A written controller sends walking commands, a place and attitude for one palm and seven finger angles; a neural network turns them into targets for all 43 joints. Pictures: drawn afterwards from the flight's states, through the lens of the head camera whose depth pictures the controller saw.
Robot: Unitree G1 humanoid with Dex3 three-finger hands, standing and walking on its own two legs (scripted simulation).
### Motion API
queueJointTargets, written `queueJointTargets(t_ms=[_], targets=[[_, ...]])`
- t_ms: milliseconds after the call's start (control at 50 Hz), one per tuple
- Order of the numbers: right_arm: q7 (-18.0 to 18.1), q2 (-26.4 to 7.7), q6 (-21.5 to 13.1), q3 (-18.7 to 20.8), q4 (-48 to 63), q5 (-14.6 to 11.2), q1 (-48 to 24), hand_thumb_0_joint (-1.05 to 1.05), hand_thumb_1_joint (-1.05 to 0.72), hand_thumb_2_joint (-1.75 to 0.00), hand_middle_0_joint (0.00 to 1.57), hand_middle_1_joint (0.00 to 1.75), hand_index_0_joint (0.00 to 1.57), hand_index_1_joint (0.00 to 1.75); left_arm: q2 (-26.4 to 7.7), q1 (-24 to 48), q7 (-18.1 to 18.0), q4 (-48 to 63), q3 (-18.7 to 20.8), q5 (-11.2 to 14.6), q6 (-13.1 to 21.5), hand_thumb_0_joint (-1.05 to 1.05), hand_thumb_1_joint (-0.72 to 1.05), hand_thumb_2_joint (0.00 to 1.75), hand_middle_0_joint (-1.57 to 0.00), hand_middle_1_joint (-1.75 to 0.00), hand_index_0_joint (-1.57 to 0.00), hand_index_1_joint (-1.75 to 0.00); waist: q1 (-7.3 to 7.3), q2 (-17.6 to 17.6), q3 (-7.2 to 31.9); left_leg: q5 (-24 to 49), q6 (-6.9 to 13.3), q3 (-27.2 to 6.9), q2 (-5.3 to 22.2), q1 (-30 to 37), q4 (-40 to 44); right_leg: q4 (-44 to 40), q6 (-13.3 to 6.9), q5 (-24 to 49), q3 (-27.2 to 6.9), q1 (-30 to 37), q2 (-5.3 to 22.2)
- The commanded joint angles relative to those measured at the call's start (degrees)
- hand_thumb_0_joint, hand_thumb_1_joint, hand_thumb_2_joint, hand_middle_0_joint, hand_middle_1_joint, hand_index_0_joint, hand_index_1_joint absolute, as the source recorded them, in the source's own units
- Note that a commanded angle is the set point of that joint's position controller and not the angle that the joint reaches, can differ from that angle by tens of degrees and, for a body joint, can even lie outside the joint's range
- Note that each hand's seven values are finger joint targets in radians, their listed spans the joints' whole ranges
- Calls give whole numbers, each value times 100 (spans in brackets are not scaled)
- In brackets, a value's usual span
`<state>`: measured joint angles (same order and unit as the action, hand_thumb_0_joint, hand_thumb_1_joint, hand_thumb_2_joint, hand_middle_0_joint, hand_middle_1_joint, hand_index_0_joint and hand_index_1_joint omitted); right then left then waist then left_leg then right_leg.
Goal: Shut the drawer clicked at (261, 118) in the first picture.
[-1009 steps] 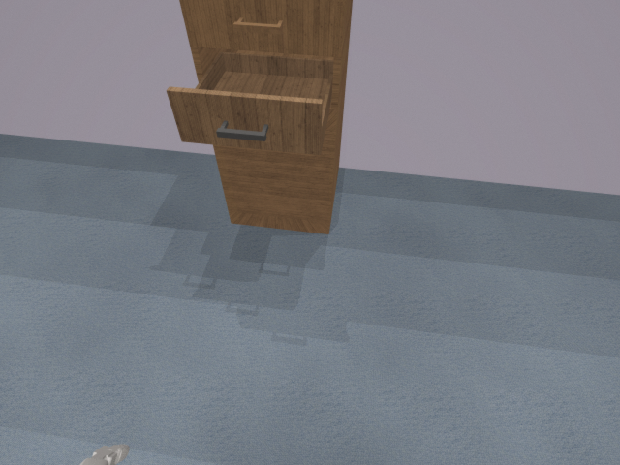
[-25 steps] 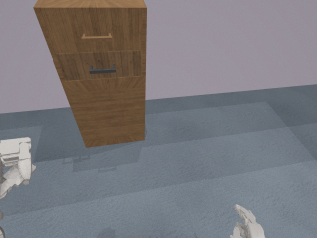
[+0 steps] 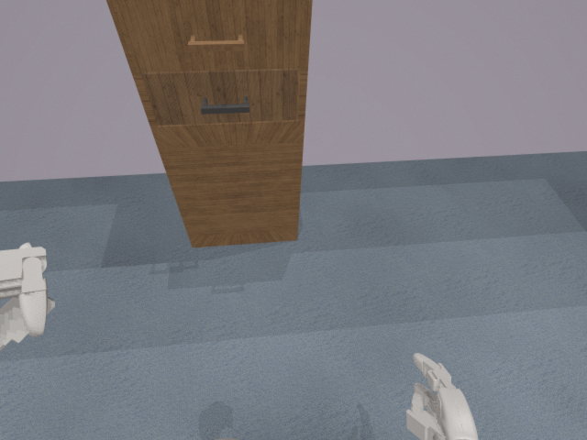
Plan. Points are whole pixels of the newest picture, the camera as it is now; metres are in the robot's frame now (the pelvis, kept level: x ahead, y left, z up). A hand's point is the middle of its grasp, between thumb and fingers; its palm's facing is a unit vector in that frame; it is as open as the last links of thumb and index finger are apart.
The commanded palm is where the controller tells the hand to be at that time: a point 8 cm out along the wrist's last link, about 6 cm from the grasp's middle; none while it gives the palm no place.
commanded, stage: stop stepping back and stand still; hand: left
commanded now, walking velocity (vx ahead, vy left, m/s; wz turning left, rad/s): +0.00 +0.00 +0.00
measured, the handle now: (225, 104) +0.89 +0.21 -0.07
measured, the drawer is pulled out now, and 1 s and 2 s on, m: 0.00 0.00 0.00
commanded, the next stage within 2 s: let the arm hang, fingers relaxed in 0.42 s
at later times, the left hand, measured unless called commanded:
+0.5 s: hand (43, 273) +0.24 +0.25 +0.18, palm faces +0.28 -0.81 -0.51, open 3.2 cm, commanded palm none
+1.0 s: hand out of the picture -0.01 +0.22 -0.16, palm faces +0.03 -0.98 -0.22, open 4.3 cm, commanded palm none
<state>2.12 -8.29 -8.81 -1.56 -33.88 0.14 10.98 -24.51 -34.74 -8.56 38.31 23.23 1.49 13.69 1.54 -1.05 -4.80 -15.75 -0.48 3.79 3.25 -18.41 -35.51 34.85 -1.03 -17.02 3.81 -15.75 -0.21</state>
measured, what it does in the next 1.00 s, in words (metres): stands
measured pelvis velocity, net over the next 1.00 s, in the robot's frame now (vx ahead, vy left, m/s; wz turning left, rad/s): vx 0.01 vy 0.02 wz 0.02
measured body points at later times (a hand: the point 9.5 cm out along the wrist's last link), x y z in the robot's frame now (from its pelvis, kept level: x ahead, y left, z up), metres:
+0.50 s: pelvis +0.04 +0.02 +0.01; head +0.07 +0.03 +0.46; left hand +0.22 +0.29 +0.21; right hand +0.22 -0.21 -0.06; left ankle +0.04 +0.12 -0.73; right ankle +0.01 -0.09 -0.73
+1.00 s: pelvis +0.01 +0.02 +0.01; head +0.04 +0.04 +0.46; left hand -0.01 +0.27 -0.14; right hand +0.01 -0.22 -0.14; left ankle +0.04 +0.12 -0.73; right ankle +0.01 -0.09 -0.73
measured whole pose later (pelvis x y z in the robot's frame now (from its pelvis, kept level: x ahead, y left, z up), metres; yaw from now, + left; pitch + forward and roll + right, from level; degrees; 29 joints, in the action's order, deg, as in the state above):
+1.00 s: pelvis +0.01 +0.02 +0.01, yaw +1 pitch -1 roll -1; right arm 0.9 -10.6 2.3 -0.1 -59.2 1.3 17.0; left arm -12.8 -18.8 -0.8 -58.5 0.5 -0.7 -1.6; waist -0.5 -0.5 -4.5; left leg -11.4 1.7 1.5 -0.1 -15.3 -27.3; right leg 25.1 -0.5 -13.3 4.5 -11.1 0.5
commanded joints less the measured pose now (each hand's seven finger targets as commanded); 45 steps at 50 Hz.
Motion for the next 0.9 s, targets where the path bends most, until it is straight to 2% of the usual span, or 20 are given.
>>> queueJointTargets(t_ms=[0, 20, 60, 100, 120, 160, 180, 220, 360, 420, 480, 500, 520, 560, 600, 640, 680, 740, 780, 880], targets=[[-4, -853, 79, 488, 753, -116, -279, 0, -90, -90, 20, 30, 20, 30, -586, -528, -126, 252, 717, 164, 149, 0, 90, 90, -140, -160, -140, -160, -81, -983, 632, -1013, 23, -219, -214, -997, -1462, -2334, -658, -415, -2820, 476, 1770], [-19, -895, 148, 492, 719, -118, -235, 0, -90, -90, 20, 30, 20, 30, -534, -543, -100, 156, 659, 141, 144, 0, 90, 90, -140, -160, -140, -160, -45, -905, 530, -862, 38, -386, -77, -1064, -1502, -2186, -740, 198, -2504, 551, 1737], [29, -817, 165, 369, 662, -123, -279, 0, -90, -90, 20, 30, 20, 30, -547, -556, -144, 9, 691, 125, 180, 0, 90, 90, -140, -160, -140, -160, -20, -802, 712, -612, 79, -310, -3, -722, -423, -1517, -716, 1630, -1617, 914, 1457], [119, -826, 124, 332, 649, -117, -399, 0, -90, -90, 20, 30, 20, 30, -476, -370, -165, 84, 530, 120, 204, 0, 90, 90, -140, -160, -140, -160, 20, -632, 909, 483, 110, -92, -162, 226, 900, -952, -342, 2180, -833, 892, 1003], [158, -876, 94, 351, 633, -97, -416, 0, -90, -90, 20, 30, 20, 30, -474, -350, -152, 139, 479, 117, 226, 0, 90, 90, -140, -160, -140, -160, -42, -297, 966, 1204, 185, -245, -41, 734, 1229, -720, -111, 2113, -648, 740, 738], [203, -1048, 51, 443, 720, -71, -445, 0, -90, -90, 20, 30, 20, 30, -510, -13, -120, 577, 318, 89, 264, 0, 90, 90, -140, -160, -140, -160, -172, 388, 1088, 2166, 480, -1009, 677, 1190, 1273, -527, 223, 1238, -442, 331, 357], [212, -1116, 15, 465, 754, -95, -435, 0, -90, -90, 20, 30, 20, 30, -554, 173, -89, 821, 260, 60, 288, 0, 90, 90, -140, -160, -140, -160, -202, 458, 1002, 1970, 526, -1070, 759, 1118, 1314, -618, 263, 820, -482, 291, 292], [231, -947, -82, 353, 724, -53, -468, 0, -90, -90, 20, 30, 20, 30, -613, 301, -90, 1121, 266, -16, 303, 0, 90, 90, -140, -160, -140, -160, -149, 1039, 837, 2537, 464, -1030, 599, 949, 1362, -481, 192, 1294, -247, 424, 231], [129, -941, 22, 435, 809, -94, -328, 0, -90, -90, 20, 30, 20, 30, -687, -674, -120, 785, 657, 98, 312, 0, 90, 90, -140, -160, -140, -160, -135, 570, 1356, 2528, 175, -469, 223, 789, 883, -896, 27, 2574, -509, 1228, 397], [115, -930, 154, 439, 846, -104, -332, 0, -90, -90, 20, 30, 20, 30, -569, -891, -82, 549, 660, 193, 284, 0, 90, 90, -140, -160, -140, -160, -89, 474, 1331, 2583, 117, -445, 199, 720, 909, -916, 12, 2769, -518, 1258, 405], [143, -944, 219, 429, 859, -108, -394, 0, -90, -90, 20, 30, 20, 30, -564, -784, -60, 427, 625, 219, 244, 0, 90, 90, -140, -160, -140, -160, -93, 461, 1201, 2260, 149, -486, 251, 715, 1083, -1010, 70, 2382, -494, 1053, 333], [-369, -1700, -234, 682, -418, -186, -796, 0, -90, -90, 20, 30, 20, 30, 101, 516, 676, -4069, -1936, -293, -468, 0, 90, 90, -140, -160, -140, -160, 152, 371, 830, 2715, 121, -414, 326, 617, 323, -308, -34, 2547, -210, 25, 676], [-370, -1807, 154, 740, -486, -115, -274, 0, -90, -90, 20, 30, 20, 30, 82, 721, 824, -4267, -1626, -339, -991, 0, 90, 90, -136, -156, -136, -156, -4, 265, 1054, 2760, 161, -525, 359, 623, 447, -387, -33, 1943, -506, -68, 716], [-326, -1481, 385, 596, -418, -39, -194, 0, -90, -90, 20, 30, 20, 30, 369, 747, 841, -4553, -1707, -365, -1198, 0, 90, 90, -128, -147, -128, -147, -77, 48, 1096, 1930, 347, -675, 481, 306, 498, -324, 21, 1160, -359, -74, 589], [-310, -1355, 494, 461, -399, 41, -246, 0, -90, -90, 20, 30, 20, 30, 242, 1145, 863, -5184, -1792, -380, -1202, 0, 90, 90, -120, -138, -120, -138, -147, -617, 1081, 1516, 403, -769, 331, 96, 521, -514, -21, 1518, -551, 184, 679], [-264, -1375, 613, 437, -519, 88, -190, 0, -90, -90, 20, 30, 20, 30, 133, 1533, 848, -5877, -1857, -363, -1218, 0, 90, 90, -112, -130, -112, -130, -79, -1487, 1047, 1218, 329, -630, 76, 360, 302, -758, -226, 2016, -808, 138, 942], [-240, -1316, 737, 422, -722, 124, -150, 0, -90, -90, 20, 30, 20, 30, 183, 1807, 813, -6593, -1933, -330, -1296, 0, 90, 90, -104, -121, -104, -121, -47, -1236, 879, 1266, 308, -621, 26, 572, 458, -797, -259, 1791, -765, 4, 926], [-227, -1138, 811, 283, -1134, 140, -175, 0, -90, -90, 20, 30, 20, 30, 389, 1829, 761, -7494, -2083, -267, -1392, 0, 90, 90, -92, -108, -92, -108, -142, 301, 593, 1254, 348, -855, 180, 377, 1096, -871, -76, 639, -647, 192, 619], [-201, -1059, 838, 248, -1374, 123, -148, 0, -90, -90, 20, 30, 20, 30, 414, 1725, 751, -8043, -2121, -247, -1396, 0, 90, 90, -84, -99, -84, -99, -188, 906, 423, 638, 331, -893, 174, 180, 1362, -1084, -82, 221, -655, 355, 549], [-126, -870, 901, 265, -1896, 110, 265, 0, -90, -90, 20, 30, 20, 30, 534, 1597, 752, -8998, -2134, -220, -1360, 0, 90, 90, -64, -78, -64, -78, -175, 1158, 485, -152, 286, -873, 152, 198, 1548, -1502, -191, 17, -644, 561, 578]])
